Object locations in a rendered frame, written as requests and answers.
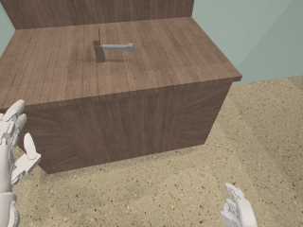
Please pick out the robot left forearm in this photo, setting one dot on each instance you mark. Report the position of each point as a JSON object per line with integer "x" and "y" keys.
{"x": 9, "y": 216}

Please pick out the counter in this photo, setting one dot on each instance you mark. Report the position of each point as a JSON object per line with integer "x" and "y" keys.
{"x": 86, "y": 106}

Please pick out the robot left hand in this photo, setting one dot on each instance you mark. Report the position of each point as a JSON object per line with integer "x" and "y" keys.
{"x": 11, "y": 124}

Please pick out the tap lever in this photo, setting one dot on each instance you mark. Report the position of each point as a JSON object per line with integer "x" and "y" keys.
{"x": 123, "y": 47}

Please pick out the robot right hand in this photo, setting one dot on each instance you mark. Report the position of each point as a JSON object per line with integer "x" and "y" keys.
{"x": 243, "y": 212}

